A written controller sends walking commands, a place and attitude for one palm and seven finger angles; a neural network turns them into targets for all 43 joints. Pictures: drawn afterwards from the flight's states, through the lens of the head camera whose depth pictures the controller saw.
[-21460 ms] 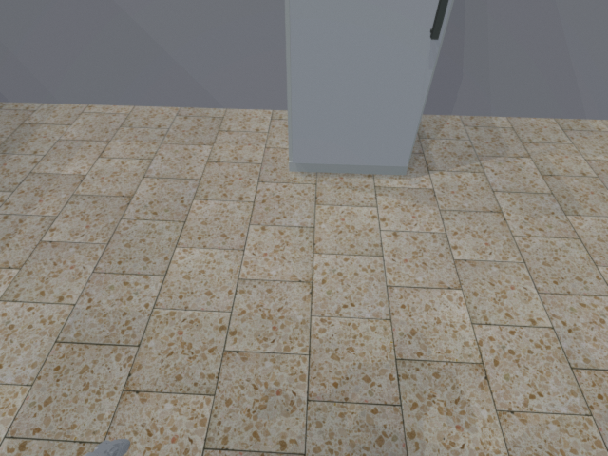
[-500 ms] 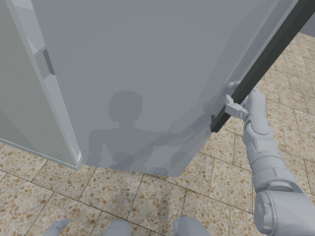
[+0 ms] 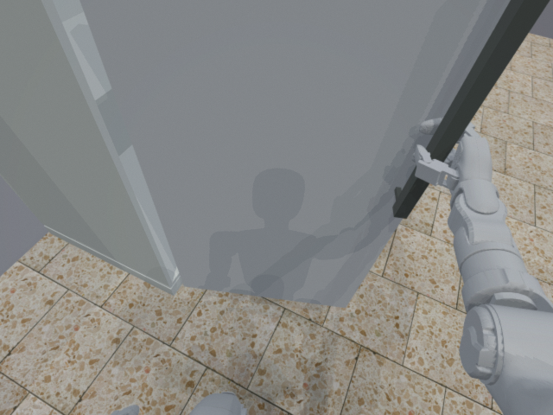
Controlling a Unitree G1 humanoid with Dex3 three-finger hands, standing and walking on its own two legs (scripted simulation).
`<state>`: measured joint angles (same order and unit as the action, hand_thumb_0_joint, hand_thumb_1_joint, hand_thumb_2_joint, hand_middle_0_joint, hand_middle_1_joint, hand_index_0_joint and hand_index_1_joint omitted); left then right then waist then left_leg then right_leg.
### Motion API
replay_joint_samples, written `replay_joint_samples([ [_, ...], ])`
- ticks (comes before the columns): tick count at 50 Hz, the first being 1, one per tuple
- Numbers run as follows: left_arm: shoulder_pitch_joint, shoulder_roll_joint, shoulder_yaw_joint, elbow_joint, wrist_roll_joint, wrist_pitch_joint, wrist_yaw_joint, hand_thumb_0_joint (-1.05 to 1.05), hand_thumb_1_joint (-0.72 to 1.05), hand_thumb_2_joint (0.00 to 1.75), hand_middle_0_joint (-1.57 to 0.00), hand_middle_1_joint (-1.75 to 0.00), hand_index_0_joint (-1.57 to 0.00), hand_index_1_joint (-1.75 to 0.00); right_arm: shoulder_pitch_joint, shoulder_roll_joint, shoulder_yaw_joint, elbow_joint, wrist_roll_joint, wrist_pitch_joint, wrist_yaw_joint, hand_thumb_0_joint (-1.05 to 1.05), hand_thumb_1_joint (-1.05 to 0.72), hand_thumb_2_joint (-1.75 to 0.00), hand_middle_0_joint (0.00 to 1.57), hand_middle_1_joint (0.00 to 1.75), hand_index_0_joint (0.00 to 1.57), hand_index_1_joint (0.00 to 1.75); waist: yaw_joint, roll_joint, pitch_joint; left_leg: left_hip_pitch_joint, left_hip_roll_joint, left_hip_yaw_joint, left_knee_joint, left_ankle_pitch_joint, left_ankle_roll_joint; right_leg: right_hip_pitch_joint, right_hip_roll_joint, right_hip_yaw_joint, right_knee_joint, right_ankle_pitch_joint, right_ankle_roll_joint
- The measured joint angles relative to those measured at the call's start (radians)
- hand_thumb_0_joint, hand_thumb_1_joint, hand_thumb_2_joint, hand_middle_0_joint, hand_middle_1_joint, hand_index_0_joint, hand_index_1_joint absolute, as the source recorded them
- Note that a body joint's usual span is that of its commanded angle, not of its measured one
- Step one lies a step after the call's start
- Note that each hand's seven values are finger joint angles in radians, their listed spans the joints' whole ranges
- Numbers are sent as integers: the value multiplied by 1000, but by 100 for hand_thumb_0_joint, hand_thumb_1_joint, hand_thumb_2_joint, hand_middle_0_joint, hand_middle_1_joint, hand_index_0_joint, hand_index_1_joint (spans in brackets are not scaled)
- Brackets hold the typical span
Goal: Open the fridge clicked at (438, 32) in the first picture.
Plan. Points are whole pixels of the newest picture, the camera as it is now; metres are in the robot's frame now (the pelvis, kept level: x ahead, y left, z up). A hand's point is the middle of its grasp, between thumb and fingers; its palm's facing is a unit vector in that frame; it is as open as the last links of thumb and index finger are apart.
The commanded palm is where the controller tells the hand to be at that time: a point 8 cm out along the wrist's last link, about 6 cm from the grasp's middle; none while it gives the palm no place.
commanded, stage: stop walking and hold the door back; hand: right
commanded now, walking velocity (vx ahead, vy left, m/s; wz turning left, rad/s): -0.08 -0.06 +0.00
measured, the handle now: (461, 96) +0.51 -0.18 +0.21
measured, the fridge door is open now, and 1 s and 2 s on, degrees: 72 70 68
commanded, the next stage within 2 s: loosen the grip on the handle in 0.70 s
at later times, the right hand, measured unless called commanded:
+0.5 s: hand (425, 162) +0.47 -0.16 +0.13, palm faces +0.05 +0.99 -0.14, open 5.8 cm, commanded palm +0.44 -0.24 +0.11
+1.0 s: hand (432, 154) +0.48 -0.17 +0.13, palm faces +0.05 +0.99 -0.10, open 7.5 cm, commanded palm +0.44 -0.21 +0.13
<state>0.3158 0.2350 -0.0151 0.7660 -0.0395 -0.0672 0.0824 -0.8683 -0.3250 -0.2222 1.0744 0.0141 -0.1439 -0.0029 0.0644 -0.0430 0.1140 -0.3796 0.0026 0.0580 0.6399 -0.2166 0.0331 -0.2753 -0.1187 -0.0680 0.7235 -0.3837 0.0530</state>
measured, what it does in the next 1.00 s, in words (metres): stands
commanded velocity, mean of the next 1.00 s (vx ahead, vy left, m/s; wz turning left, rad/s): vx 0.00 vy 0.00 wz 0.00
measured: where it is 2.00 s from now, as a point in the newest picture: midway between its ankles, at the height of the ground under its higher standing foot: outside the picture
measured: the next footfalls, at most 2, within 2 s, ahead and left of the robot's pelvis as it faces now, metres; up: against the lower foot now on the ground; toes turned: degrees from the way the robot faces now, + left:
none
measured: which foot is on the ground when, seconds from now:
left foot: down 0.00-1.00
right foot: down 0.00-1.00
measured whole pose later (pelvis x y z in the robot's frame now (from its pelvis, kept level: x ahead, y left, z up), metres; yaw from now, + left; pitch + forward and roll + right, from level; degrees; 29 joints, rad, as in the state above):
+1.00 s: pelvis +0.02 -0.03 +0.01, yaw +2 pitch +4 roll -1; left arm 0.32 0.25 0.00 0.68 0.00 -0.13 0.02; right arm -0.78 -0.31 -0.24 1.00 0.01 -0.20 0.03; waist 0.08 0.04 -0.03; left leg -0.44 0.02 0.01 0.59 -0.22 0.00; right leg -0.35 -0.03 -0.07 0.58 -0.30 0.00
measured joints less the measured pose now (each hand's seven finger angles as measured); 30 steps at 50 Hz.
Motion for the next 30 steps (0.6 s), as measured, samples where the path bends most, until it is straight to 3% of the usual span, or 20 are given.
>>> replay_joint_samples([
  [2, -28, -7, -1, 2, -3, 4, -1, 1, 90, 89, -20, -30, -20, -30, 9, 1, -16, -21, -2, 11, -7, 3, -64, -80, 41, 137, 40, 140, 13, -7, 15, 10, 2, 2, -7, -8, 11, -48, 34, 39, 117, -96, -12],
  [4, -50, -4, -7, 0, -1, 0, 4, 1, 90, 89, -21, -30, -20, -30, 19, 5, -25, -35, -3, 21, -11, 2, -64, -80, 40, 136, 40, 140, 18, 0, 18, 20, 11, -10, -29, -4, 8, -76, 65, 42, 157, -127, -21],
  [7, -66, 12, -17, -14, 10, -6, 16, 1, 90, 89, -21, -30, -20, -30, 33, 14, -28, -44, -2, 22, -14, 2, -64, -80, 40, 136, 41, 140, 18, 14, 6, 27, 20, -26, -54, 9, -3, -58, 85, 21, 38, -51, -31],
  [10, -66, 41, -6, -32, 16, -7, 22, 1, 90, 89, -21, -30, -21, -30, 51, 31, -13, -67, 11, 16, -12, 2, -65, -79, 41, 137, 42, 140, 17, 1, -16, 22, 4, -20, -41, -2, -18, -4, 74, 25, -132, 100, -47],
  [16, -59, 47, 14, -51, 11, 12, 21, 1, 90, 89, -20, -30, -20, -30, 117, 55, 23, -125, 15, -15, -7, 1, -65, -78, 42, 138, 41, 140, -14, 23, -49, 42, -4, -38, -73, 0, -26, 8, 67, 7, -130, 73, -38],
  [30, -73, 29, 14, -70, 8, 51, 35, 1, 90, 89, -20, -30, -20, -30, 221, 70, 55, -216, 22, -22, -16, -1, -63, -78, 43, 138, 42, 140, -9, 21, -95, 65, -1, -56, -114, 3, -40, 35, 73, -12, -167, 68, -49],
])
